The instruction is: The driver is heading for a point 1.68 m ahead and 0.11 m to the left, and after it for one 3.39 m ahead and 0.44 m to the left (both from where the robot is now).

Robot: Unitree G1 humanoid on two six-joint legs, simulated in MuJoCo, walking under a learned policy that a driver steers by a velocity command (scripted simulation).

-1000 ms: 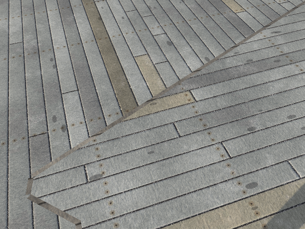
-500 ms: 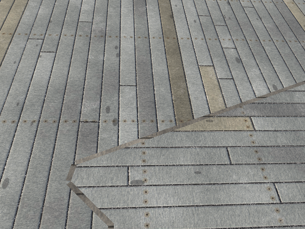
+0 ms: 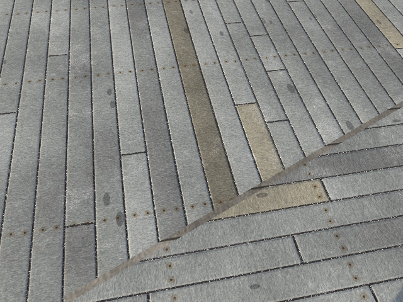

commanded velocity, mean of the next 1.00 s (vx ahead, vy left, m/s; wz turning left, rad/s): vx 0.50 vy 0.00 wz -0.12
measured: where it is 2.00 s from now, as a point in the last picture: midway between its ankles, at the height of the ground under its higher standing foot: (208, 205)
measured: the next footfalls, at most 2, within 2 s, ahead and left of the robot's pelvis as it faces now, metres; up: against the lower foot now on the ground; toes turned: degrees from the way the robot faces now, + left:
left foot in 0.32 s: +0.37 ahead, +0.15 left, +0.00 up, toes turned -13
right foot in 0.82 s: +0.59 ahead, -0.15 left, +0.00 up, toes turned -10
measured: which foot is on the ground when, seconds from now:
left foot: up 0.00-0.30, down 0.32-0.84, up 0.86-1.00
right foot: down 0.00-0.32, up 0.34-0.80, down 0.82-1.00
